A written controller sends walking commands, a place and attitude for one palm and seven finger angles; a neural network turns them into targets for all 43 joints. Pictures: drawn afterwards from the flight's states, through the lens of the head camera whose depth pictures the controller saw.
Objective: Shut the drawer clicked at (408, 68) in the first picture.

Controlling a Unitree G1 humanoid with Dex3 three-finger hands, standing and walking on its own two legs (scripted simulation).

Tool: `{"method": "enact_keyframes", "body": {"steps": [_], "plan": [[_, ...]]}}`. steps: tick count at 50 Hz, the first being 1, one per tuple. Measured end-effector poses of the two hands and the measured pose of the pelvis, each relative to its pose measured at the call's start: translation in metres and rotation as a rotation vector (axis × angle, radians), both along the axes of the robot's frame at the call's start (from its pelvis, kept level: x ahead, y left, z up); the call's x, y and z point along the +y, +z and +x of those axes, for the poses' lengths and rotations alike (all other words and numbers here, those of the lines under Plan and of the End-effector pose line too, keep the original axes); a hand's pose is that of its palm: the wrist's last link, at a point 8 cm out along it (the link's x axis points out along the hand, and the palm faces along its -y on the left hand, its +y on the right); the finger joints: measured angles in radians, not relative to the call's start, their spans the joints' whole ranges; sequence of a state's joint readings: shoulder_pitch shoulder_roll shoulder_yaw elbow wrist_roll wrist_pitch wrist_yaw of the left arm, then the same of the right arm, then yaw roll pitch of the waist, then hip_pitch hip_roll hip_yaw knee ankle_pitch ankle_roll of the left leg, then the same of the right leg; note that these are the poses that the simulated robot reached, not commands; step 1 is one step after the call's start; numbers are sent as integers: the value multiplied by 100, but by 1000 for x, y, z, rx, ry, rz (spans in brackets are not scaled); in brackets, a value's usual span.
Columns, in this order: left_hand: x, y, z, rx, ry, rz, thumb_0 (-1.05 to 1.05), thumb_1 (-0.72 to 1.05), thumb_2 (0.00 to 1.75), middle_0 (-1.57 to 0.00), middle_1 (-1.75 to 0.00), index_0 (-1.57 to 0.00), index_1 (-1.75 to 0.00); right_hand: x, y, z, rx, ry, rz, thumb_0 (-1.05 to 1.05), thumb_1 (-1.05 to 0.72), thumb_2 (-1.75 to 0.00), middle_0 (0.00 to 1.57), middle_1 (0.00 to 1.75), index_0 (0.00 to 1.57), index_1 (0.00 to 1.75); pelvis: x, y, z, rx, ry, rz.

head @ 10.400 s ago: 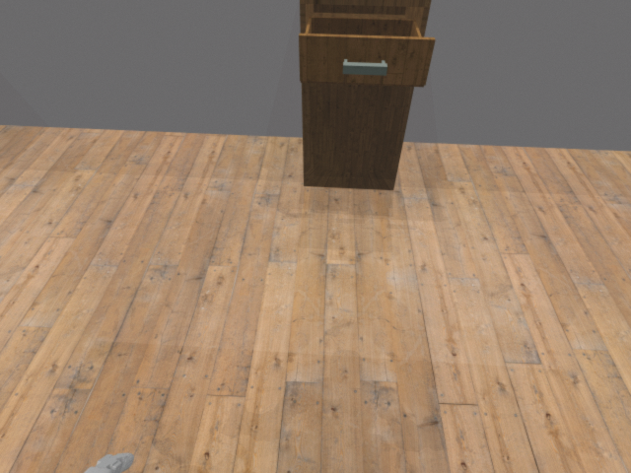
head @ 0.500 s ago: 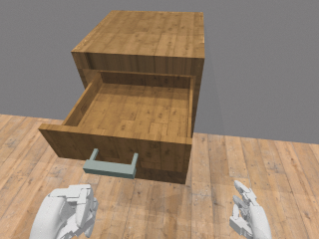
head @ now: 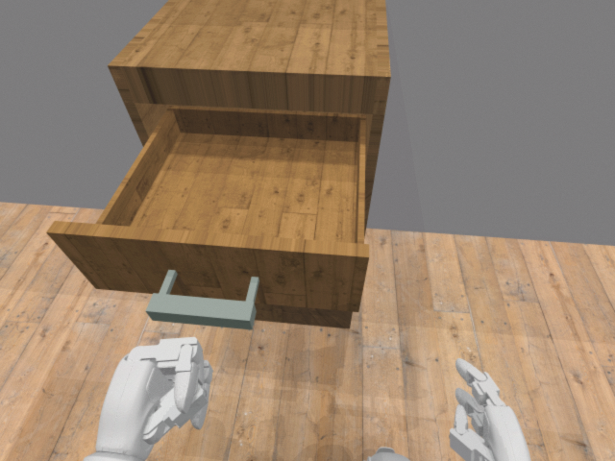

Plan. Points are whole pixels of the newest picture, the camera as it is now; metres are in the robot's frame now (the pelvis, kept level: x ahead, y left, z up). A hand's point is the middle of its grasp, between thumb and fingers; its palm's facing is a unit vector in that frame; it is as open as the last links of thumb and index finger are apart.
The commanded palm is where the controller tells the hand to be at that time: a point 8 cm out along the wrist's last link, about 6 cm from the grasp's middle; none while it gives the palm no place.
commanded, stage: bring the fist close to the handle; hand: left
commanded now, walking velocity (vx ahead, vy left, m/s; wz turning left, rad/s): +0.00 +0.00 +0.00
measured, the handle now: (207, 295) +0.32 +0.15 +0.04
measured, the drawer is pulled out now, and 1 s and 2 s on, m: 0.29 0.29 0.21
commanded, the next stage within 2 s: push the drawer shut in 0.84 s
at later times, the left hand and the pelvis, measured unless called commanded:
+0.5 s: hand (228, 371) +0.22 +0.11 +0.04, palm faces -0.08 -1.00 -0.03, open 3.3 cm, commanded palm +0.19 +0.17 +0.04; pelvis +0.00 -0.01 -0.02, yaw +0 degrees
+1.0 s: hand (222, 373) +0.22 +0.11 +0.04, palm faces -0.07 -1.00 -0.04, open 3.3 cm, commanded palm +0.20 +0.17 +0.04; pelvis +0.00 -0.01 -0.03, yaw +0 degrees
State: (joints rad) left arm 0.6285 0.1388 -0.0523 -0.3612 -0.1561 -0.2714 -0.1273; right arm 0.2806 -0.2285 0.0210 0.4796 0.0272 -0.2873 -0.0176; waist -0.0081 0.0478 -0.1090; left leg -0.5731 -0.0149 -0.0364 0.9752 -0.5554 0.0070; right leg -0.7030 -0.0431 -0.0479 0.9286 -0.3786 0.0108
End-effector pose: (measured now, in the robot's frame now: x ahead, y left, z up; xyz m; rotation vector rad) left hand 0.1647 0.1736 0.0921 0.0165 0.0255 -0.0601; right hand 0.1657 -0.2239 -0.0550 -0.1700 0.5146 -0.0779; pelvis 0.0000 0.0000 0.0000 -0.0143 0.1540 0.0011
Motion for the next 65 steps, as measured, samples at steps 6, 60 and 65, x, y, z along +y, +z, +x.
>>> {"method": "enact_keyframes", "body": {"steps": [6, 60, 65], "plan": [[-4, -14, 6, 12, -8, 14, 2, 90, 90, -139, -160, -139, -160, 2, -7, 0, 21, 9, -2, 2, -90, -90, 20, 30, 20, 30, 0, -6, -2, 25, -3, 4], [-4, -52, 57, 0, -44, 32, 0, 87, 92, -139, -160, -139, -160, -10, -39, -8, 150, -6, -33, 2, -91, -89, 20, 30, 20, 30, -5, -26, -6, 115, 7, -4], [-2, -54, 59, 1, -37, 33, -2, 83, 93, -139, -160, -139, -160, -8, -42, -13, 173, 0, -36, 2, -91, -89, 20, 30, 20, 30, -2, -24, -8, 113, 13, -6]]}}
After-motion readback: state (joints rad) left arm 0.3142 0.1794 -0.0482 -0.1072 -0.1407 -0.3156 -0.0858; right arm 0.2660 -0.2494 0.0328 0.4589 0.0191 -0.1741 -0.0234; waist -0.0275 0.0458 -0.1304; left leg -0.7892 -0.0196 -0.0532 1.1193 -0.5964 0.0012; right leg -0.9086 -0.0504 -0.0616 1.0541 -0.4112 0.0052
